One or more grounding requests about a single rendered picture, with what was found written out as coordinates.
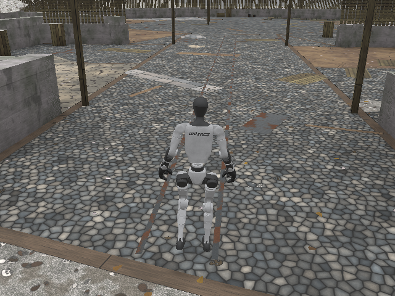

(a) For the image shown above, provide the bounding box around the robot left hand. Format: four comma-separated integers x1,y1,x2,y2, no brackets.
158,167,172,180

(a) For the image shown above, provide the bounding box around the left robot forearm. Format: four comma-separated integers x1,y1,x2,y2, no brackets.
160,147,173,170

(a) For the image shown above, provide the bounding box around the robot right shin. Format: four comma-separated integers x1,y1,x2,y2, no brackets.
204,203,213,244

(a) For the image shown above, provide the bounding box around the right robot forearm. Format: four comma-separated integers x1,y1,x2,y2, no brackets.
222,149,235,172

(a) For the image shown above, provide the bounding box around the robot right hand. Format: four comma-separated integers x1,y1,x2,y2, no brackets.
222,169,236,183

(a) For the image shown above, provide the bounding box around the left robot upper arm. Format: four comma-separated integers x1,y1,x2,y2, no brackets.
168,123,187,157

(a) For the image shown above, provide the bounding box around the right robot upper arm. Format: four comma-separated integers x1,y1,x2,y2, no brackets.
212,125,228,158

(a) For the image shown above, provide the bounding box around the robot shin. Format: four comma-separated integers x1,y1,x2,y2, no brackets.
177,199,186,242
204,203,213,244

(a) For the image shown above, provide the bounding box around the robot left shin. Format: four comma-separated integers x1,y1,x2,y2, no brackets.
177,199,186,242

